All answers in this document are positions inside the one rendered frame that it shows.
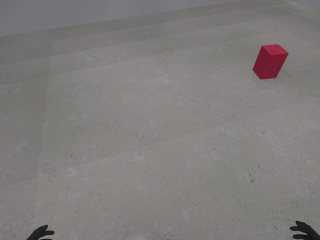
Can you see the right robot hand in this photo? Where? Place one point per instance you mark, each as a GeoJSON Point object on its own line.
{"type": "Point", "coordinates": [303, 227]}

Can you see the carton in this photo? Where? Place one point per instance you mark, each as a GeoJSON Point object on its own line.
{"type": "Point", "coordinates": [269, 61]}

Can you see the left robot hand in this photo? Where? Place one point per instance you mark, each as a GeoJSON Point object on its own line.
{"type": "Point", "coordinates": [41, 232]}

